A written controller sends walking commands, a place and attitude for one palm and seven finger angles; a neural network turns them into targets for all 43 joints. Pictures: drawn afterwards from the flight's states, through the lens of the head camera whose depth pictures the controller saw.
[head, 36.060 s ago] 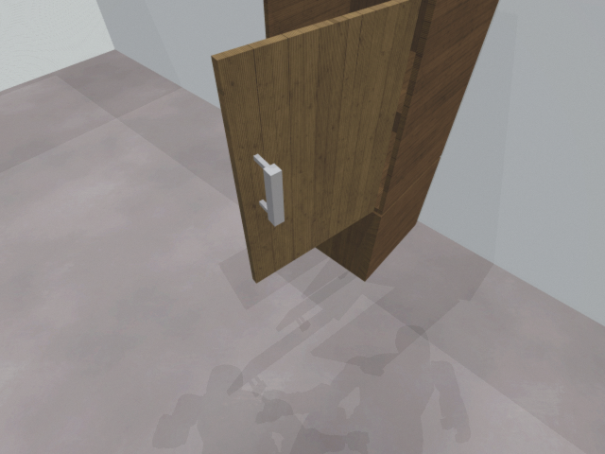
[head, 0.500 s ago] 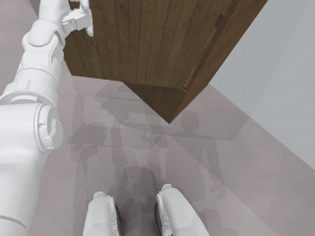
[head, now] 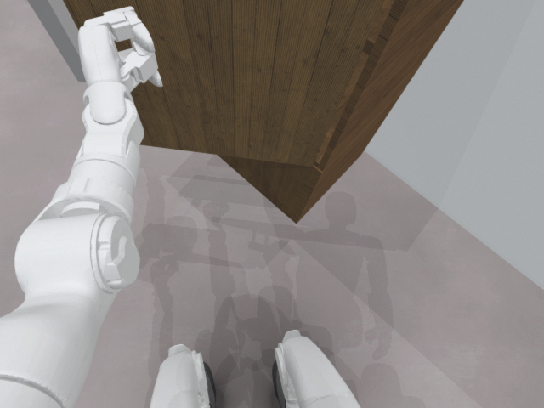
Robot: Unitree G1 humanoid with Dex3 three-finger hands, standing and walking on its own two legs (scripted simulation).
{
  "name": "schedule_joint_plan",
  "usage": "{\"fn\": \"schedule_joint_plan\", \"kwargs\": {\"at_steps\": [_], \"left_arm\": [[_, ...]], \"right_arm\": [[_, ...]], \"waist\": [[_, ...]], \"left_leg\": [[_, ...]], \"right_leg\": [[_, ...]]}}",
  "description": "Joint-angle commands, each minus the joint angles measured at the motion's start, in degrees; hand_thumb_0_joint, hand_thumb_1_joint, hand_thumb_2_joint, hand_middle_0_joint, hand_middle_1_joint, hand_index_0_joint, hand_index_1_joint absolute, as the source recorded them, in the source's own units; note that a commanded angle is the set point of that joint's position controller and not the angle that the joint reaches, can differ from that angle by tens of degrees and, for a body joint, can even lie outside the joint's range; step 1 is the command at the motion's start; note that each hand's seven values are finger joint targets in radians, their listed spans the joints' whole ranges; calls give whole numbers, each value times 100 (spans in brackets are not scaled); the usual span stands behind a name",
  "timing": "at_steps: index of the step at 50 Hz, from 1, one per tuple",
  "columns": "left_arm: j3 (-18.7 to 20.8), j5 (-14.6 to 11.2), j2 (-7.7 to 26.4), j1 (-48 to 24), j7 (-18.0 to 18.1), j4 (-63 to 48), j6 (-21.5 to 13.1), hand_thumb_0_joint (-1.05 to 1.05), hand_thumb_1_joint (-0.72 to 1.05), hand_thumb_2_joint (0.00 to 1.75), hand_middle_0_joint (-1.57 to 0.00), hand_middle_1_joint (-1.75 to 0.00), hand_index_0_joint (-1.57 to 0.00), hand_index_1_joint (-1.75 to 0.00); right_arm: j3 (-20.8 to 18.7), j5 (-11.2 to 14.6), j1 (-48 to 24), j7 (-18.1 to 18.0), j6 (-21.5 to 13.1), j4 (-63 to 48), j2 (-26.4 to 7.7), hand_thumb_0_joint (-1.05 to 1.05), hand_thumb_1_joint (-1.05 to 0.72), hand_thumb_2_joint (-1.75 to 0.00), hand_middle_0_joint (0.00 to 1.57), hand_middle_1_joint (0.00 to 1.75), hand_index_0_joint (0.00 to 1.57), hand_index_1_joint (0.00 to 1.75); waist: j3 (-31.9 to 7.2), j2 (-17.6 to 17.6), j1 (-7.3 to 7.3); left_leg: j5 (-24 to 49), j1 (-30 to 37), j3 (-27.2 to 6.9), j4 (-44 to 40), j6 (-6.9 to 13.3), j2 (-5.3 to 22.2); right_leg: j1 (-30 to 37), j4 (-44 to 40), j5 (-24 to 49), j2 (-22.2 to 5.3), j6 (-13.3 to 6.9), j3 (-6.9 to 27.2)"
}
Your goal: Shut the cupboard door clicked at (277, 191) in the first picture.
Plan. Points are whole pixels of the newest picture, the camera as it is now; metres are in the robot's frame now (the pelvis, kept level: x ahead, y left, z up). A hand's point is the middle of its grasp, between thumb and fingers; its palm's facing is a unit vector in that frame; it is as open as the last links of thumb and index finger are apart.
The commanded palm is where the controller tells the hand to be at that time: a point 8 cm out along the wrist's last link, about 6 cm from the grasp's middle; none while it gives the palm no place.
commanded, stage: pull the fist back off the door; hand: left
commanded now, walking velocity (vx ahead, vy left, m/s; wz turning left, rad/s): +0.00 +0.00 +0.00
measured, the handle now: (72, 24) +0.64 +0.16 +0.10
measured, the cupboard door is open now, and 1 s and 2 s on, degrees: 37 37 37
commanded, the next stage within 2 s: draw the hand back to the body in 0.56 s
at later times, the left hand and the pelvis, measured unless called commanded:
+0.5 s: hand (146, 109) +0.49 +0.08 +0.09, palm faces +0.05 -1.00 -0.03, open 3.1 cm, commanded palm +0.47 +0.12 +0.10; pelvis +0.01 -0.01 +0.02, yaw +2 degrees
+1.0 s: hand (83, 149) +0.42 +0.13 +0.14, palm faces +0.09 -1.00 -0.03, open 3.1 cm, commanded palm +0.37 +0.17 +0.15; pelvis +0.01 -0.01 +0.06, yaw +1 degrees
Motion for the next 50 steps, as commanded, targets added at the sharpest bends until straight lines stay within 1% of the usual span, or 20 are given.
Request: {"fn": "schedule_joint_plan", "kwargs": {"at_steps": [1, 4, 6, 7, 9, 12, 16, 18, 21, 22, 24, 26, 28, 30, 34, 37, 39, 43, 47, 50], "left_arm": [[-158, -252, 990, -2512, -172, -1138, -642, 0, 90, 90, -130, -150, -130, -150], [-291, -392, 622, -1922, -229, -1186, -775, 0, 90, 90, -130, -150, -130, -150], [-504, -468, 338, -1645, -297, -1066, -787, 0, 90, 90, -130, -150, -130, -150], [-615, -490, 170, -1621, -316, -1067, -826, 0, 90, 90, -130, -150, -130, -150], [-718, -583, -48, -1449, -330, -1324, -921, 0, 90, 90, -130, -150, -130, -150], [-782, -671, -135, -1322, -344, -1709, -1105, 0, 90, 90, -130, -150, -130, -150], [-820, -611, -81, -1222, -278, -1909, -1271, 0, 90, 90, -130, -150, -130, -150], [-787, -621, -41, -1224, -249, -2224, -1377, 0, 90, 90, -130, -150, -130, -150], [-1003, -661, -344, -737, -279, -2380, -1416, 0, 90, 90, -130, -150, -130, -150], [-1128, -709, -530, -661, -303, -2434, -1408, 0, 90, 90, -130, -150, -130, -150], [-1097, -717, -500, -379, -295, -2213, -1321, 0, 90, 90, -130, -150, -130, -150], [-1273, -729, -654, -721, -278, -2153, -1262, 0, 90, 90, -130, -150, -130, -150], [-1068, -754, -414, -963, -211, -2077, -1280, 0, 90, 90, -130, -150, -130, -150], [-1100, -731, -446, -1134, -164, -2001, -1321, 0, 90, 90, -130, -150, -130, -150], [-933, -682, -348, -777, -155, -1836, -1456, 0, 90, 90, -130, -150, -130, -150], [-510, -712, 123, 214, -259, -2137, -1361, 0, 90, 90, -130, -150, -130, -150], [-528, -813, 124, 740, -381, -2788, -1218, 0, 90, 90, -130, -150, -130, -150], [-722, -1172, -16, 1608, -646, -3954, -866, 0, 90, 90, -130, -150, -130, -150], [-1207, -1377, -303, 1793, -887, -4839, -746, 0, 90, 90, -130, -150, -130, -150], [-1247, -1491, -289, 2494, -1058, -5154, -656, 0, 90, 90, -130, -150, -130, -150]], "right_arm": [[-413, 112, 1231, -87, -14, -106, -1130, 0, -90, -90, 20, 30, 20, 30], [-455, 145, 1115, -86, 2, -157, -1117, 0, -90, -90, 20, 30, 20, 30], [-463, 180, 1037, -94, 40, -163, -1104, 0, -90, -90, 20, 30, 20, 30], [-469, 182, 1041, -108, 53, -151, -1090, 0, -90, -90, 20, 30, 20, 30], [-515, 200, 902, -105, 66, -188, -1082, 0, -90, -90, 20, 30, 20, 30], [-537, 225, 784, -127, 79, -226, -1066, 0, -90, -90, 20, 30, 20, 30], [-546, 250, 561, -176, 110, -211, -1047, 0, -90, -90, 20, 30, 20, 30], [-547, 260, 483, -200, 106, -233, -1028, 0, -90, -90, 20, 30, 20, 30], [-556, 283, 319, -211, 106, -298, -975, 0, -90, -90, 20, 30, 20, 30], [-549, 290, 307, -219, 93, -323, -967, 0, -90, -90, 20, 30, 20, 30], [-554, 315, 262, -244, 127, -288, -981, 0, -90, -90, 20, 30, 20, 30], [-540, 333, 187, -267, 128, -253, -972, 0, -90, -90, 20, 30, 20, 30], [-521, 334, 160, -319, 102, -219, -1000, 0, -90, -90, 20, 30, 20, 30], [-492, 309, 118, -342, 69, -204, -981, 0, -90, -90, 20, 30, 20, 30], [-479, 255, 116, -310, 17, -209, -961, 0, -90, -90, 20, 30, 20, 30], [-471, 304, 101, -308, 89, -484, -1002, 0, -90, -90, 20, 30, 20, 30], [-473, 396, 8, -325, 139, -670, -957, 0, -90, -90, 20, 30, 20, 30], [-450, 598, -206, -451, 132, -917, -922, 0, -90, -90, 20, 30, 20, 30], [-424, 715, -462, -596, -8, -875, -896, 0, -90, -90, 20, 30, 20, 30], [-407, 754, -694, -649, -127, -848, -887, 0, -90, -90, 20, 30, 20, 30]], "waist": [[-3184, 206, 16], [-3046, 138, 155], [-2699, -183, 99], [-2608, -160, 101], [-2727, -85, 187], [-2787, 33, 294], [-2764, -104, 332], [-3016, 70, 435], [-3053, -8, 536], [-3023, 20, 502], [-2746, -329, 525], [-2462, -457, 368], [-2413, -480, 359], [-2394, -494, 313], [-2699, -264, 501], [-3034, -306, 929], [-3151, -418, 1077], [-2646, -944, 1129], [-1875, -617, 991], [-1675, -522, 1121]], "left_leg": [[1873, 2843, -175, -605, 220, -385], [1917, 3035, -123, -719, 200, -414], [1779, 2829, -66, -786, 224, -436], [1832, 2929, -84, -822, 222, -445], [1884, 3113, -55, -809, 209, -464], [2026, 3342, -42, -856, 198, -488], [1827, 3325, -31, -883, 201, -493], [2048, 3555, -31, -882, 183, -504], [2142, 3707, -19, -952, 163, -493], [2222, 3786, -15, -944, 172, -493], [2021, 3657, -23, -1033, 162, -467], [1691, 3509, -21, -1063, 187, -473], [1515, 3410, -35, -1074, 190, -479], [1374, 3323, -53, -1078, 202, -492], [1646, 3444, -64, -1031, 163, -493], [1785, 3526, 47, -1273, 159, -520], [1967, 3672, 151, -1431, 171, -532], [1730, 3733, 276, -1863, 239, -540], [1397, 4267, 258, -2211, 262, -507], [1342, 4559, 225, -2451, 249, -494]], "right_leg": [[1690, -1145, 2465, 142, 65, 127], [1757, -1231, 2544, 130, 51, 116], [1869, -1313, 2595, 114, 77, 145], [1819, -1315, 2639, 105, 61, 126], [1811, -1328, 2682, 95, 62, 135], [1909, -1305, 2831, 74, 40, 143], [1974, -1319, 2696, 35, 69, 184], [2059, -1254, 2888, 22, 60, 186], [2186, -1260, 2979, 28, 58, 165], [2122, -1254, 3036, 33, 53, 147], [2141, -1339, 2881, 34, 80, 136], [2012, -1442, 2614, 19, 108, 158], [1966, -1465, 2421, 1, 115, 193], [1921, -1455, 2266, -11, 118, 199], [1952, -1306, 2415, -10, 78, 175], [2656, -1377, 2683, 11, 52, 213], [3159, -1529, 3072, 17, 67, 249], [3826, -2054, 3204, 37, 142, 310], [3628, -2502, 2584, 44, 145, 254], [3694, -2685, 2362, 19, 128, 208]]}}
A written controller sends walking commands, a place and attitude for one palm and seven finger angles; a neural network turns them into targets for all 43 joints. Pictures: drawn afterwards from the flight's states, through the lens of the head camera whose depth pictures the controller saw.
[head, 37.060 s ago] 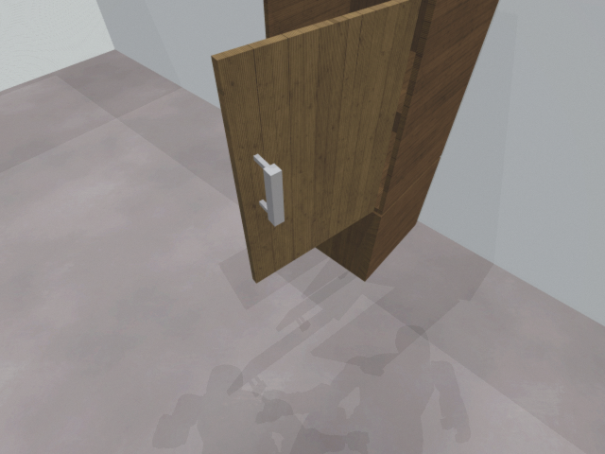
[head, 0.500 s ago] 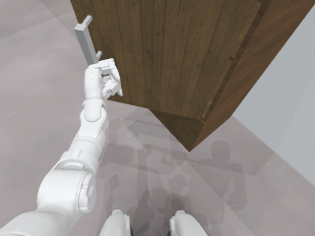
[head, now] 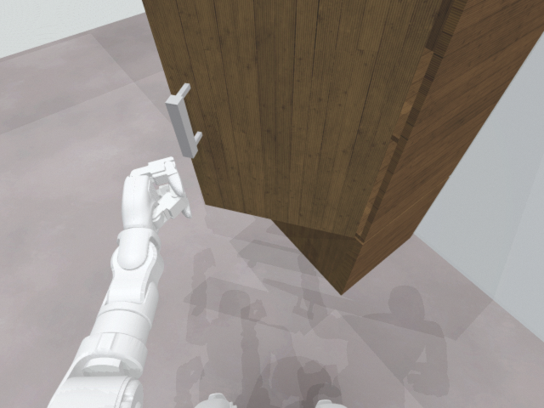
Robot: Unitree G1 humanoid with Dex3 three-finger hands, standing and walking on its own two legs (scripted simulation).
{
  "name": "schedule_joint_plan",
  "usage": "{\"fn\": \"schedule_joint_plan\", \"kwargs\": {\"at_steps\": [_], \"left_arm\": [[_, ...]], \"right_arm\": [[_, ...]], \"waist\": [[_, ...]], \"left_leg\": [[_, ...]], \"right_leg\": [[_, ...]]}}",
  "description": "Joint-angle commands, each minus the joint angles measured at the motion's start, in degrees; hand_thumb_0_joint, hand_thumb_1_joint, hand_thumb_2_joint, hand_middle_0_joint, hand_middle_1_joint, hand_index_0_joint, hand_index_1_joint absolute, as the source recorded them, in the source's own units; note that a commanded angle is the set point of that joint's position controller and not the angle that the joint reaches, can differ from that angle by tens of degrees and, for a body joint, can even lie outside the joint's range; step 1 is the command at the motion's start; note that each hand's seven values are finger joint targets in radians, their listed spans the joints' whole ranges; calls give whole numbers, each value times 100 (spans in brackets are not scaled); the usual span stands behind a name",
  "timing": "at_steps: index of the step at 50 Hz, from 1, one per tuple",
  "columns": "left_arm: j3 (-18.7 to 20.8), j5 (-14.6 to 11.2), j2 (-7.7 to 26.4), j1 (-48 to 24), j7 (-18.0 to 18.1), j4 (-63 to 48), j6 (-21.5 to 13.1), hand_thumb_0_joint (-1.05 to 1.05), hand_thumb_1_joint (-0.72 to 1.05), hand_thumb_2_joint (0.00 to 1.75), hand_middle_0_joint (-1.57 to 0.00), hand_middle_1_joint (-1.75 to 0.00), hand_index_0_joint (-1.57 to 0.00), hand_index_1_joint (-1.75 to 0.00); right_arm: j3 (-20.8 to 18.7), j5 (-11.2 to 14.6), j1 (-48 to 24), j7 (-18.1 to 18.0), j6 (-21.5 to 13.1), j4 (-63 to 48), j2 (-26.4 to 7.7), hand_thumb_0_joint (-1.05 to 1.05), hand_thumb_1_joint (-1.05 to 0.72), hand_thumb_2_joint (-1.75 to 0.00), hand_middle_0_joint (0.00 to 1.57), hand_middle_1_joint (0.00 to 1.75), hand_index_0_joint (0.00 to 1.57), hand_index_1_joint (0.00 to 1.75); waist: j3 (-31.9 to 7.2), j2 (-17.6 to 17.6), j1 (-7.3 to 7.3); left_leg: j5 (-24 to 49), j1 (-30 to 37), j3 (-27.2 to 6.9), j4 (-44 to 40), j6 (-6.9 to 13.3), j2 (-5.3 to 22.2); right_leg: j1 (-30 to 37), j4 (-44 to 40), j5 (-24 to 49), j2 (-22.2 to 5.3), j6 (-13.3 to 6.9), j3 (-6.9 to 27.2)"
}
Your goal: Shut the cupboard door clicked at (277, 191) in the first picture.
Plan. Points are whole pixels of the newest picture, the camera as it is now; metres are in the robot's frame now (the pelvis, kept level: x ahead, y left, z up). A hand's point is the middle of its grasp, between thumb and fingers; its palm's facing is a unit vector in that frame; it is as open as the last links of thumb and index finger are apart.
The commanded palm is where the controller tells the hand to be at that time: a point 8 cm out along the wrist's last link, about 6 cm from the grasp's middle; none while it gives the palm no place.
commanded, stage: draw the hand back to the body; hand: left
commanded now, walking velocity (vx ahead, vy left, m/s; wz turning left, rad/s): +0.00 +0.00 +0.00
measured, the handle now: (187, 121) +0.63 +0.16 +0.04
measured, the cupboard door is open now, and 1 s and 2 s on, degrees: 37 37 37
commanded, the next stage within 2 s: step back with the hand held close in 1.26 s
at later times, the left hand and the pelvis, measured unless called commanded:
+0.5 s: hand (77, 251) +0.29 +0.21 +0.14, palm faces +0.23 -0.94 -0.25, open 3.5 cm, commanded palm +0.24 +0.26 +0.17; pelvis +0.02 +0.01 +0.04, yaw +2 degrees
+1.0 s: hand out of the picture +0.20 +0.29 +0.21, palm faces +0.51 -0.74 -0.44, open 6.9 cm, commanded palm +0.16 +0.32 +0.22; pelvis +0.03 +0.01 +0.05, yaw +2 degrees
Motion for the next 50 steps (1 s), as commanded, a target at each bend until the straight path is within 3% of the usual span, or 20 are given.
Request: {"fn": "schedule_joint_plan", "kwargs": {"at_steps": [1, 3, 4, 9, 10, 13, 16, 17, 19, 22, 23, 29, 30, 37, 38, 42, 44, 46, 50], "left_arm": [[-206, -222, 671, -1464, -333, -1906, -219, 0, 90, 90, -130, -150, -130, -150], [-286, -295, 644, -1194, -462, -2024, -49, 0, 90, 90, -130, -150, -130, -150], [-195, -336, 768, -1023, -502, -2156, 28, 0, 90, 90, -130, -150, -130, -150], [-72, -526, 928, -355, -664, -3218, 358, 0, 90, 90, -116, -135, -116, -135], [-468, 79, 1183, -104, -336, -3592, 542, 0, 90, 90, -113, -132, -113, -132], [-328, 188, 1246, 383, 43, -3997, 983, 0, 90, 90, -105, -123, -105, -123], [-286, 269, 1258, 649, 178, -4338, 1216, 0, 90, 90, -97, -114, -97, -114], [-193, 286, 1371, 789, 210, -4452, 1281, 0, 90, 90, -94, -111, -94, -111], [-215, 307, 1276, 1151, 253, -4853, 1371, 0, 90, 90, -89, -105, -89, -105], [-59, 317, 1376, 1881, 286, -5223, 1497, 0, 90, 90, -81, -96, -81, -96], [-75, 314, 1317, 1985, 288, -5423, 1531, 0, 90, 90, -78, -93, -78, -93], [433, 354, 1609, 2790, 377, -6157, 1613, 0, 90, 90, -61, -75, -61, -75], [479, 350, 1613, 2915, 386, -6326, 1615, 0, 90, 90, -58, -72, -58, -72], [1285, 330, 2089, 4024, 486, -6878, 1560, 0, 90, 90, -39, -51, -39, -51], [1306, 333, 2044, 4121, 486, -7070, 1529, 0, 90, 90, -36, -48, -36, -48], [1831, 292, 2327, 4662, 528, -7094, 1482, 0, 90, 90, -25, -36, -25, -36], [1952, 277, 2330, 4826, 535, -7239, 1407, 0, 90, 90, -20, -30, -20, -30], [1645, 296, 2028, 4724, 505, -7009, 1412, 0, 90, 90, -20, -30, -20, -30], [1531, 334, 2024, 4393, 524, -6963, 1404, 0, 90, 90, -20, -30, -20, -30]], "right_arm": [[-215, 128, -375, -134, -415, -740, -722, 0, -90, -90, 20, 30, 20, 30], [-162, 181, -531, -147, -465, -767, -720, 0, -90, -90, 20, 30, 20, 30], [-164, 190, -612, -167, -478, -801, -742, 0, -90, -90, 20, 30, 20, 30], [-68, 246, -1104, -241, -605, -1066, -705, 0, -90, -90, 20, 30, 20, 30], [-62, 228, -1298, -364, -425, -1165, -574, 0, -90, -90, 20, 30, 20, 30], [20, 209, -1510, -549, -267, -1192, -552, 0, -90, -90, 20, 30, 20, 30], [109, 191, -1714, -634, -224, -1218, -513, 0, -90, -90, 20, 30, 20, 30], [120, 178, -1723, -657, -219, -1196, -538, 0, -90, -90, 20, 30, 20, 30], [184, 147, -1792, -637, -265, -1230, -475, 0, -90, -90, 20, 30, 20, 30], [214, 94, -1859, -612, -321, -1223, -489, 0, -90, -90, 20, 30, 20, 30], [234, 89, -1898, -600, -338, -1239, -452, 0, -90, -90, 20, 30, 20, 30], [231, 10, -1949, -558, -458, -1208, -466, 0, -90, -90, 20, 30, 20, 30], [232, 0, -1960, -546, -483, -1208, -455, 0, -90, -90, 20, 30, 20, 30], [142, -40, -1980, -536, -666, -1121, -486, 0, -90, -90, 20, 30, 20, 30], [133, -23, -1960, -529, -690, -1133, -459, 0, -90, -90, 20, 30, 20, 30], [70, -29, -1942, -534, -790, -1055, -493, 0, -90, -90, 20, 30, 20, 30], [55, -7, -1944, -538, -832, -1062, -459, 0, -90, -90, 20, 30, 20, 30], [48, -9, -1907, -535, -876, -1009, -490, 0, -90, -90, 20, 30, 20, 30], [4, -12, -1891, -592, -938, -971, -554, 0, -90, -90, 20, 30, 20, 30]], "waist": [[-1624, -234, 89], [-1269, -62, 114], [-1273, -183, 169], [-1271, -92, 381], [-1235, -317, 408], [-779, -301, 396], [-448, -287, 432], [-470, -218, 463], [-481, 24, 506], [-384, -61, 578], [-303, 61, 568], [-217, 37, 659], [-242, 190, 673], [-75, -31, 791], [-173, 108, 783], [131, -77, 842], [154, 49, 848], [408, -61, 762], [426, -81, 733]], "left_leg": [[855, 1708, -14, -731, 277, -350], [725, 1803, -48, -871, 272, -359], [696, 1849, -65, -920, 273, -353], [927, 2257, -115, -1203, 264, -348], [1006, 2572, -88, -1497, 283, -377], [1109, 2840, -57, -1804, 315, -351], [1145, 3174, -96, -2147, 300, -317], [1230, 3302, -107, -2239, 303, -318], [1451, 3567, -126, -2416, 272, -304], [1727, 3739, -119, -2602, 260, -280], [1746, 3797, -101, -2661, 243, -266], [2100, 3944, -123, -2799, 212, -267], [2140, 3964, -127, -2800, 199, -272], [2310, 3857, -66, -2732, 219, -278], [2403, 3897, -52, -2707, 220, -279], [2224, 3728, -36, -2698, 225, -269], [2141, 3732, -8, -2688, 228, -269], [1920, 3697, -7, -2725, 247, -264], [1726, 3766, 2, -2757, 297, -282]], "right_leg": [[926, -1133, 1891, 114, 117, -11], [846, -1256, 1671, 98, 106, -50], [923, -1308, 1594, 87, 106, -38], [1314, -1385, 1772, 56, 69, -106], [1538, -1755, 1783, -78, 51, 132], [1812, -2136, 1853, -118, 91, 98], [1989, -2430, 1758, -84, 63, 14], [2137, -2530, 1801, -86, 48, 14], [2367, -2605, 1975, -86, 31, -59], [2654, -2785, 2192, -75, 29, -94], [2661, -2828, 2200, -85, 39, -104], [2959, -2953, 2437, -65, 32, -157], [2987, -2951, 2452, -77, 35, -153], [3057, -3012, 2634, -107, 80, -163], [3089, -2963, 2698, -124, 83, -151], [2980, -3050, 2544, -126, 104, -159], [2938, -3041, 2447, -136, 107, -153], [2729, -3094, 2206, -135, 131, -150], [2643, -3159, 1971, -144, 150, -112]]}}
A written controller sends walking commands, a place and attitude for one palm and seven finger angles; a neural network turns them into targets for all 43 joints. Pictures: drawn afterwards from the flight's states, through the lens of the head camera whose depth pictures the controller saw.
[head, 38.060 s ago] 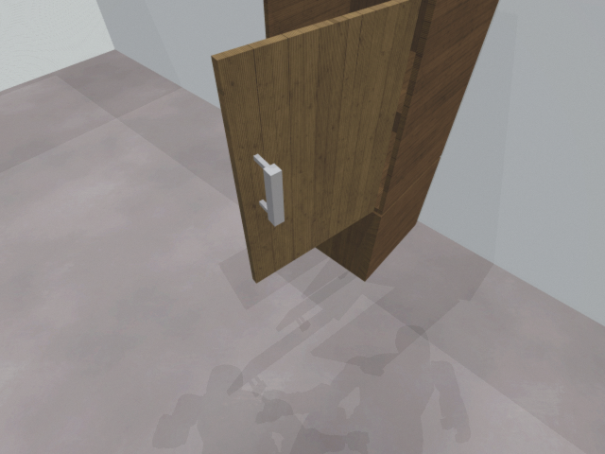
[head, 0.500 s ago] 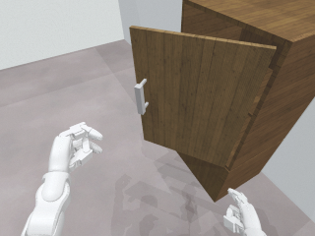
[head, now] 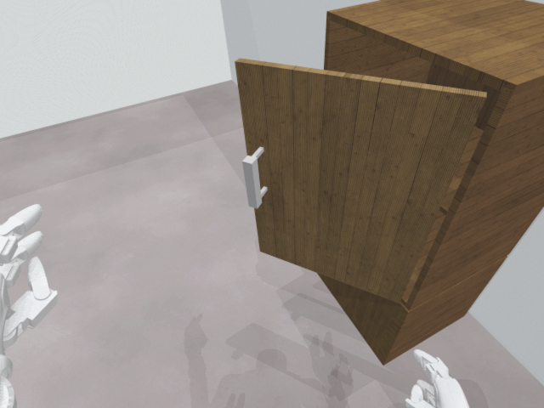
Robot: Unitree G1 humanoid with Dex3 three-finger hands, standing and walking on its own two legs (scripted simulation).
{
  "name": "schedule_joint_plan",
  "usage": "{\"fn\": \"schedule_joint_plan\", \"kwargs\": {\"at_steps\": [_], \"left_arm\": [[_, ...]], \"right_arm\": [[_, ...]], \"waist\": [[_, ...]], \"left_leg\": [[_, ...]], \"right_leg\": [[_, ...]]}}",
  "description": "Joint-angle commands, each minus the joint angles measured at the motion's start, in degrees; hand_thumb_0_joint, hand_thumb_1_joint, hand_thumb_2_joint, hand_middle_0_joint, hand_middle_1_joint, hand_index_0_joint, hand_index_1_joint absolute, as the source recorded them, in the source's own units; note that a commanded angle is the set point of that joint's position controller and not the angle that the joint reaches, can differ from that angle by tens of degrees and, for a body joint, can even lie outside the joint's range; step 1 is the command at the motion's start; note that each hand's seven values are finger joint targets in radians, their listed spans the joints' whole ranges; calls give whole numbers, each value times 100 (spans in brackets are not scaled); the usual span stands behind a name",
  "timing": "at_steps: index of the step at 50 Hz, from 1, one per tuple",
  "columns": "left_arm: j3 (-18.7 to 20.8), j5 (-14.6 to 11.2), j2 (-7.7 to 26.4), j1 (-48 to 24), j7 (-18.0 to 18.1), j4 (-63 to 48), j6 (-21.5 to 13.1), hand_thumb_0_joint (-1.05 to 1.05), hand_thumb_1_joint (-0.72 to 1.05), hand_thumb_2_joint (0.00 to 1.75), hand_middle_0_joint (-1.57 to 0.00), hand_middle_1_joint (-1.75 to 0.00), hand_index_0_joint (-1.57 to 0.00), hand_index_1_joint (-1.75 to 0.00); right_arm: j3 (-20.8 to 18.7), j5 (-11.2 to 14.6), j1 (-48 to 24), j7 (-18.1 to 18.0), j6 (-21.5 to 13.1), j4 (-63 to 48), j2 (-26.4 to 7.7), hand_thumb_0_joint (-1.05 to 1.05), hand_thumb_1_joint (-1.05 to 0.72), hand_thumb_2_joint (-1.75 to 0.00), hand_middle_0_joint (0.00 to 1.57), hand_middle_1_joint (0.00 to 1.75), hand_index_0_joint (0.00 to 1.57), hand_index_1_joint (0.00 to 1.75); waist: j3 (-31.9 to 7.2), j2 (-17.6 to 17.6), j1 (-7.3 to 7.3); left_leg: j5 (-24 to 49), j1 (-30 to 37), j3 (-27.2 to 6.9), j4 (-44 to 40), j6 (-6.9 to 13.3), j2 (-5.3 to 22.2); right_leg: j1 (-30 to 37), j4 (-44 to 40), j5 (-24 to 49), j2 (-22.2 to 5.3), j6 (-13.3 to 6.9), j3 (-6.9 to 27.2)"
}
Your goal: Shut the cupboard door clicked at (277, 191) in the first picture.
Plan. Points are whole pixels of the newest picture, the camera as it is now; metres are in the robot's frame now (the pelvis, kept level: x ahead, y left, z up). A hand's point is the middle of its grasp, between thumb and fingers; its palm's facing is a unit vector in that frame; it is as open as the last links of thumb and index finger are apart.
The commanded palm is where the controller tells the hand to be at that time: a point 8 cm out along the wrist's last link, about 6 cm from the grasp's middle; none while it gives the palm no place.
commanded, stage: draw the hand back to the body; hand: left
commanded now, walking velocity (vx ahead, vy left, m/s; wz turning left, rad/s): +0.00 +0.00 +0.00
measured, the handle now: (257, 177) +0.61 +0.12 -0.01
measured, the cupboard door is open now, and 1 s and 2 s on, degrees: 37 37 37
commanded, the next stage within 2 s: step back with the hand held close in 0.26 s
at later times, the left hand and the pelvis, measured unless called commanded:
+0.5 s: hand (61, 293) +0.19 +0.27 +0.15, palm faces +0.44 -0.78 -0.44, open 7.5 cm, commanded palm +0.13 +0.30 +0.17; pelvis -0.01 +0.00 +0.00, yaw +0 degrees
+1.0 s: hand out of the picture +0.13 +0.31 +0.15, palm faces +0.43 -0.76 -0.49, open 7.5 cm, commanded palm +0.07 +0.34 +0.17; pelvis -0.07 +0.04 -0.02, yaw -1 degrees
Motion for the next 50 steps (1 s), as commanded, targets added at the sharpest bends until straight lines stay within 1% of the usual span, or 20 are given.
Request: {"fn": "schedule_joint_plan", "kwargs": {"at_steps": [1, 3, 7, 19, 20, 21, 22, 24, 30, 32, 33, 37, 38, 41, 42, 43, 45, 47, 48, 50], "left_arm": [[372, 10, 994, -860, 62, -1041, -333, 0, 90, 90, -20, -30, -20, -30], [455, -4, 1078, -824, 67, -1098, -365, 0, 90, 90, -20, -30, -20, -30], [668, 13, 1310, -795, 99, -1290, -425, 0, 90, 90, -20, -30, -20, -30], [545, -48, 1055, -647, 27, -1041, -380, 0, 90, 90, -20, -30, -20, -30], [932, -13, 1523, -1041, 68, -1237, -558, 0, 90, 90, -20, -30, -20, -30], [733, -2, 1324, -737, 55, -959, -605, 0, 90, 90, -20, -30, -20, -30], [848, 22, 1456, -653, 66, -1046, -672, 0, 90, 90, -20, -30, -20, -30], [743, 13, 1291, -292, 71, -1025, -740, 0, 90, 90, -20, -30, -20, -30], [993, -54, 1531, 83, 164, -1470, -715, 0, 90, 90, -20, -30, -20, -30], [1141, -58, 1668, 261, 190, -1409, -669, 0, 90, 90, -20, -30, -20, -30], [1010, -79, 1502, 311, 187, -1442, -664, 0, 90, 90, -20, -30, -20, -30], [1190, -60, 1668, 416, 247, -1449, -687, 0, 90, 90, -20, -30, -20, -30], [1011, -74, 1477, 395, 240, -1560, -710, 0, 90, 90, -20, -30, -20, -30], [1104, -23, 1491, 355, 278, -1676, -808, 0, 90, 90, -20, -30, -20, -30], [1316, 22, 1699, 350, 296, -1656, -850, 0, 90, 90, -20, -30, -20, -30], [1089, 10, 1430, 299, 280, -1715, -889, 0, 90, 90, -20, -30, -20, -30], [1167, 48, 1443, 254, 308, -1664, -964, 0, 90, 90, -20, -30, -20, -30], [1344, 132, 1610, 166, 322, -1660, -1047, 0, 90, 90, -20, -30, -20, -30], [1074, 109, 1326, 75, 306, -1722, -1073, 0, 90, 90, -20, -30, -20, -30], [1123, 142, 1367, -29, 336, -1688, -1127, 0, 90, 90, -20, -30, -20, -30]], "right_arm": [[-169, 10, -796, -74, -409, -938, -533, 0, -90, -90, 20, 30, 20, 30], [-160, 2, -834, -90, -430, -939, -516, 0, -90, -90, 20, 30, 20, 30], [-148, -12, -871, -103, -495, -888, -494, 0, -90, -90, 20, 30, 20, 30], [-148, -3, -854, -74, -439, -917, -457, 0, -90, -90, 20, 30, 20, 30], [-196, 49, -860, -55, -298, -1037, -615, 0, -90, -90, 20, 30, 20, 30], [-202, 21, -864, -56, -217, -944, -573, 0, -90, -90, 20, 30, 20, 30], [-234, 5, -877, -66, -168, -961, -579, 0, -90, -90, 20, 30, 20, 30], [-252, 17, -812, -64, -69, -987, -539, 0, -90, -90, 20, 30, 20, 30], [-322, 49, -793, -157, 194, -1235, -626, 0, -90, -90, 20, 30, 20, 30], [-341, 46, -797, -165, 257, -1272, -670, 0, -90, -90, 20, 30, 20, 30], [-320, 64, -768, -160, 290, -1315, -623, 0, -90, -90, 20, 30, 20, 30], [-362, 59, -742, -171, 295, -1336, -717, 0, -90, -90, 20, 30, 20, 30], [-328, 76, -710, -164, 283, -1373, -675, 0, -90, -90, 20, 30, 20, 30], [-341, 71, -672, -169, 189, -1392, -740, 0, -90, -90, 20, 30, 20, 30], [-359, 43, -699, -172, 146, -1355, -794, 0, -90, -90, 20, 30, 20, 30], [-316, 64, -688, -168, 119, -1387, -714, 0, -90, -90, 20, 30, 20, 30], [-325, 68, -639, -166, 25, -1364, -755, 0, -90, -90, 20, 30, 20, 30], [-355, 38, -599, -159, -64, -1288, -815, 0, -90, -90, 20, 30, 20, 30], [-311, 63, -581, -147, -98, -1316, -736, 0, -90, -90, 20, 30, 20, 30], [-323, 33, -526, -150, -178, -1258, -777, 0, -90, -90, 20, 30, 20, 30]], "waist": [[-274, -282, -104], [-369, -369, -61], [-405, -34, -8], [-193, -159, -55], [65, -237, -272], [-23, -507, -310], [-99, -584, -281], [-546, -452, -310], [-1148, -71, -320], [-1175, -66, -290], [-1167, -88, -321], [-1023, -29, -303], [-994, 1, -334], [-866, 310, -333], [-834, 347, -306], [-746, 336, -344], [-613, 435, -362], [-565, 378, -358], [-520, 326, -388], [-453, 357, -397]], "left_leg": [[941, 510, 43, -265, 236, -25], [934, 503, 36, -274, 247, -32], [1014, 512, 56, -236, 215, -55], [935, 493, 90, -308, 203, -8], [576, 109, 53, 119, 270, 109], [435, 19, -18, 299, 263, 57], [518, -56, -36, 396, 243, 30], [855, -43, -27, 419, 227, 88], [2552, 105, -111, 241, 219, 330], [2591, 0, -177, 179, 216, 385], [2524, -146, -198, 142, 206, 414], [1638, -645, -334, -113, 252, 501], [1416, -826, -376, -174, 253, 521], [158, -1612, -592, -540, 388, 666], [-318, -1916, -680, -656, 423, 688], [-734, -2156, -700, -715, 439, 700], [-1746, -2714, -795, -875, 523, 787], [-2269, -3092, -890, -905, 551, 803], [-2346, -3138, -879, -863, 538, 783], [-2602, -3300, -875, -779, 549, 804]], "right_leg": [[-710, -440, 1107, 28, 31, 10], [-609, -464, 1104, 5, 28, 37], [-523, -499, 1199, 12, -1, 61], [-644, -574, 1087, 35, 33, 48], [-1242, -862, 1271, -304, 3, 534], [-1312, -893, 1259, -473, -46, 608], [-1294, -831, 1555, -563, -82, 640], [-1064, -460, 2040, -629, -122, 566], [-728, 278, 2880, -300, 36, 223], [-707, 362, 2733, -247, 45, 207], [-638, 423, 2629, -236, 44, 194], [-611, 475, 1988, -139, 73, 236], [-567, 538, 1800, -117, 75, 208], [-231, 845, 1354, 54, 115, 185], [-60, 935, 1260, 78, 120, 191], [-26, 1011, 1153, 73, 121, 173], [132, 1197, 938, 117, 137, 211], [280, 1267, 773, 149, 133, 239], [186, 1301, 653, 132, 118, 232], [93, 1324, 370, 137, 102, 301]]}}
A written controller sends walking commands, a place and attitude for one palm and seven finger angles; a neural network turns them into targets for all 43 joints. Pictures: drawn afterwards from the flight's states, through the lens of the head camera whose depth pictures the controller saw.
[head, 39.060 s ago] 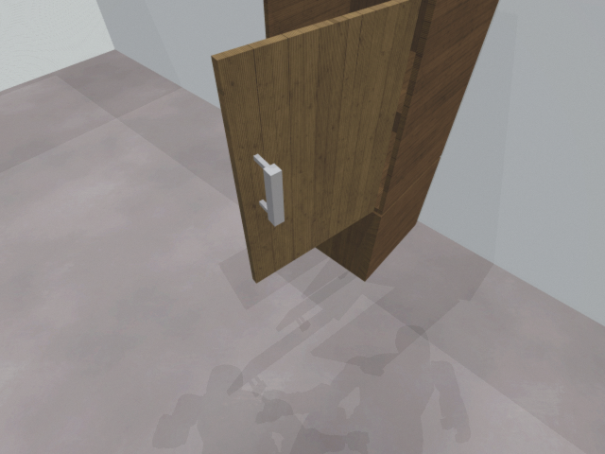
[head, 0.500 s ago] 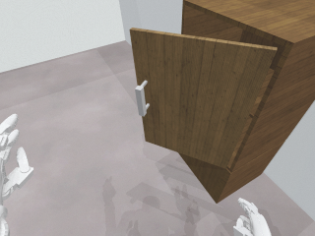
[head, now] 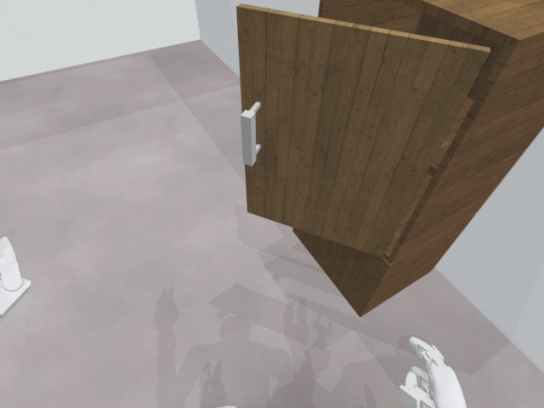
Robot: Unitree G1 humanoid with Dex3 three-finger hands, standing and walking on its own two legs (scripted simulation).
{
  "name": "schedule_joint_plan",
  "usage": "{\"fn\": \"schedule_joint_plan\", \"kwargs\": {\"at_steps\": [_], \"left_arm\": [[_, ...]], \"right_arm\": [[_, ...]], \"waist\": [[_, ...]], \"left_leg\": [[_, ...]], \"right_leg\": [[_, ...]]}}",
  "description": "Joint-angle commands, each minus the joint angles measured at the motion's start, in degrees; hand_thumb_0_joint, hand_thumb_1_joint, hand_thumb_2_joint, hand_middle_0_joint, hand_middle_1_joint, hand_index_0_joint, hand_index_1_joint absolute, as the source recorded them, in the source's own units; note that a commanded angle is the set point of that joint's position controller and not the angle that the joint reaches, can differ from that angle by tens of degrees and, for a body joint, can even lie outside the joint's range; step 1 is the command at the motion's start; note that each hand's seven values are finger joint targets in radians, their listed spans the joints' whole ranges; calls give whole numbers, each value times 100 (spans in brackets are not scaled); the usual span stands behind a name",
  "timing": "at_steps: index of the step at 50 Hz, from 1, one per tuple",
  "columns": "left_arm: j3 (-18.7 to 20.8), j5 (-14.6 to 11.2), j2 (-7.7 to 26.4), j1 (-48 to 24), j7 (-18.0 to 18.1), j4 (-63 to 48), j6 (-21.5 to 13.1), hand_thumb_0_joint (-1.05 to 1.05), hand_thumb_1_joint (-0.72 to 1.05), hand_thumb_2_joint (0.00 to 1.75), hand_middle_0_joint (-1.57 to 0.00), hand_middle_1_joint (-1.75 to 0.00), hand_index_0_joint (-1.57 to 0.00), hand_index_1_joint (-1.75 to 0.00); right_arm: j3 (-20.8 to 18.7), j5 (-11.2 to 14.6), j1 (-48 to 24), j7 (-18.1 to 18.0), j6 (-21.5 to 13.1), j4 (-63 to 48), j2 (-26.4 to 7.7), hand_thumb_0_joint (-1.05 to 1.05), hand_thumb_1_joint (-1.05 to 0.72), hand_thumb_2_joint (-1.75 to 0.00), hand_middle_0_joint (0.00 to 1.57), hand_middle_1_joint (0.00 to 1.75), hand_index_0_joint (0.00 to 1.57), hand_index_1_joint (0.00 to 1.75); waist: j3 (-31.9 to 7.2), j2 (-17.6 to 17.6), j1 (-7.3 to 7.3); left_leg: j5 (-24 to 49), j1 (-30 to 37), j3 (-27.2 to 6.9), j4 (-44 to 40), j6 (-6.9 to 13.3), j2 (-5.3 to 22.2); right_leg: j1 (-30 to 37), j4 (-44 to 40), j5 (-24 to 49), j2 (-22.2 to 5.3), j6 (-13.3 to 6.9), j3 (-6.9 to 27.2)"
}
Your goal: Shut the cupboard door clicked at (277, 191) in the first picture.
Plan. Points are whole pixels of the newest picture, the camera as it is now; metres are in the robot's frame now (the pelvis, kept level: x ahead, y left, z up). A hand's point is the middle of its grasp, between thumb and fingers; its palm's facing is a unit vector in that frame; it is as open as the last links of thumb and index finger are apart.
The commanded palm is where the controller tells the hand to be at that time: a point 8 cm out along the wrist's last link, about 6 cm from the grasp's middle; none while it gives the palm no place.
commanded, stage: step back with the hand held close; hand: left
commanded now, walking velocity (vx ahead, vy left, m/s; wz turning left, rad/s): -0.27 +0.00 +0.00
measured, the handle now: (253, 134) +0.68 +0.09 +0.00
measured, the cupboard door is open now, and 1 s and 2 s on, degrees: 37 37 37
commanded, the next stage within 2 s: stop stepping back and stand still in 0.64 s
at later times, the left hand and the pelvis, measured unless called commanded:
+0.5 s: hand out of the picture +0.11 +0.27 +0.18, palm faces +0.50 -0.70 -0.51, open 7.5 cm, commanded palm +0.03 +0.29 +0.19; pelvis -0.08 -0.02 -0.02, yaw +6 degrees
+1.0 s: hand out of the picture +0.03 +0.26 +0.18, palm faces +0.45 -0.81 -0.38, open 7.5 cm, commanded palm -0.03 +0.30 +0.19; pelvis -0.17 +0.00 +0.00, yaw +0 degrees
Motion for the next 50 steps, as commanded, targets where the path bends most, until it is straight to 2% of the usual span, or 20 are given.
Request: {"fn": "schedule_joint_plan", "kwargs": {"at_steps": [1, 6, 9, 15, 18, 21, 23, 25, 27, 28, 30, 31, 32, 33, 34, 38, 41, 45, 46, 50], "left_arm": [[666, 25, 924, -420, 137, -1144, -472, 0, 90, 90, -20, -30, -20, -30], [566, 4, 1004, -607, 219, -1320, -565, 0, 90, 90, -20, -30, -20, -30], [539, 10, 1054, -712, 282, -1380, -616, 0, 90, 90, -20, -30, -20, -30], [841, 32, 1103, -369, 277, -1236, -775, 0, 90, 90, -20, -30, -20, -30], [1010, 8, 1168, -25, 202, -1253, -816, 0, 90, 90, -20, -30, -20, -30], [1116, 75, 1185, -43, 157, -1237, -795, 0, 90, 90, -20, -30, -20, -30], [1050, 47, 1215, -23, 161, -1312, -741, 0, 90, 90, -20, -30, -20, -30], [902, 12, 1340, -112, 280, -1362, -618, 0, 90, 90, -20, -30, -20, -30], [725, 51, 1310, -646, 358, -1559, -456, 0, 90, 90, -20, -30, -20, -30], [704, 88, 1258, -766, 363, -1541, -438, 0, 90, 90, -20, -30, -20, -30], [590, 107, 1176, -1078, 353, -1523, -471, 0, 90, 90, -20, -30, -20, -30], [547, 80, 1133, -1198, 336, -1541, -540, 0, 90, 90, -20, -30, -20, -30], [569, 99, 1139, -1312, 349, -1744, -633, 0, 90, 90, -20, -30, -20, -30], [776, 139, 1100, -1254, 394, -1743, -702, 0, 90, 90, -20, -30, -20, -30], [779, 18, 1104, -1064, 349, -1537, -731, 0, 90, 90, -20, -30, -20, -30], [495, -127, 676, -582, 182, -1874, -604, 0, 90, 90, -20, -30, -20, -30], [453, -82, 797, -566, 171, -1706, -521, 0, 90, 90, -20, -30, -20, -30], [585, -125, 1143, -897, 262, -1235, -350, 0, 90, 90, -20, -30, -20, -30], [526, -117, 1078, -737, 300, -1127, -258, 0, 90, 90, -20, -30, -20, -30], [626, -132, 1102, -406, 315, -1166, -197, 0, 90, 90, -20, -30, -20, -30]], "right_arm": [[-333, -1, -460, -50, -470, -793, -889, 0, -90, -90, 20, 30, 20, 30], [-296, -95, -332, -18, -624, -597, -763, 0, -90, -90, 20, 30, 20, 30], [-262, -120, -355, -18, -652, -511, -726, 0, -90, -90, 20, 30, 20, 30], [-302, -65, -472, -36, -723, -587, -842, 0, -90, -90, 20, 30, 20, 30], [-340, -73, -498, 8, -787, -632, -839, 0, -90, -90, 20, 30, 20, 30], [-419, -64, -482, 50, -772, -680, -925, 0, -90, -90, 20, 30, 20, 30], [-418, -54, -413, 82, -737, -681, -741, 0, -90, -90, 20, 30, 20, 30], [-423, -107, -238, 197, -578, -401, -562, 0, -90, -90, 20, 30, 20, 30], [-404, -176, -143, 250, -393, -231, -520, 0, -90, -90, 20, 30, 20, 30], [-338, -175, -164, 207, -393, -305, -403, 0, -90, -90, 20, 30, 20, 30], [-241, -151, -223, 65, -460, -258, -499, 0, -90, -90, 20, 30, 20, 30], [-274, -138, -207, 3, -512, -182, -619, 0, -90, -90, 20, 30, 20, 30], [-365, -156, -417, -80, -609, -290, -878, 0, -90, -90, 20, 30, 20, 30], [-392, -209, -390, -115, -732, -293, -750, 0, -90, -90, 20, 30, 20, 30], [-486, -143, -327, -62, -856, -205, -553, 0, -90, -90, 20, 30, 20, 30], [-513, -128, -287, 204, -977, -250, -644, 0, -90, -90, 20, 30, 20, 30], [-328, -87, -316, 253, -992, -361, -670, 0, -90, -90, 20, 30, 20, 30], [-221, -127, -162, 192, -819, -328, -488, 0, -90, -90, 20, 30, 20, 30], [-231, -92, -170, 165, -758, -323, -475, 0, -90, -90, 20, 30, 20, 30], [-150, -65, -294, 48, -657, -364, -555, 0, -90, -90, 20, 30, 20, 30]], "waist": [[-565, 594, -24], [-470, -140, -89], [-416, -28, -121], [-681, 867, -27], [-944, 953, 18], [-653, 987, 4], [-484, 177, -27], [-544, -1114, -68], [-574, -1517, -164], [-380, -1668, -153], [-162, -909, -211], [-138, -10, -258], [-24, 1489, -164], [-495, 2070, -90], [-1047, 1381, -99], [-940, 1066, -26], [-642, 1098, -41], [-636, -644, -126], [-633, -938, -104], [-484, -149, -184]], "left_leg": [[-2811, -1694, -909, -1586, 196, 805], [-1982, -413, -518, -506, -110, 276], [-1696, -19, -556, -477, -164, 250], [-2655, -1572, -1269, -1782, 141, 898], [-2639, -1948, -1282, -1798, 247, 1087], [-3618, -2855, -1006, -1520, 274, 1063], [-3084, -2095, -573, -389, -26, 546], [-1815, 17, -137, 2222, -526, -91], [-1826, 423, -431, 3582, -492, -29], [-1932, 534, -504, 2842, -414, 113], [-1572, 804, -298, 406, -331, 13], [-1342, 770, -254, -761, -264, 111], [-1457, -186, -1511, -1668, 188, 1259], [-1050, -858, -2054, -1947, 616, 2181], [-1335, -610, -1705, -1936, 580, 2194], [-124, -97, -930, -1261, 403, 1833], [-1868, -281, -768, -1300, 29, 1439], [-1222, 581, -73, 520, -498, 253], [-898, 650, -233, 741, -438, 214], [-620, 978, -530, -629, -306, 315]], "right_leg": [[1535, 336, 4, 205, -181, 269], [-173, -950, -1209, -365, -476, 977], [-603, -1117, -1415, -408, -504, 890], [1204, 376, -381, 366, -222, 197], [1804, 844, 147, 486, -204, 236], [1914, 984, -724, 432, -341, 571], [611, -100, -1403, -136, -667, 1535], [-1911, -2018, -2878, -1616, -1323, 3131], [-2355, -2382, -2394, -1805, -1403, 2866], [-2190, -2042, -1465, -1449, -1163, 2215], [-1768, -1150, -492, -789, -712, 1453], [-1522, -442, -337, -453, -496, 1191], [-1059, 859, -450, 155, -222, 761], [-306, 2363, -892, 589, -43, 300], [-185, 3247, -1286, 648, -93, 423], [-126, 2056, -1296, 421, -106, 131], [609, 88, -794, 423, -187, -126], [-536, -1716, -1315, -1083, -1030, 1960], [-503, -1680, -1212, -1102, -1051, 2012], [-289, -1114, -685, -269, -574, 838]]}}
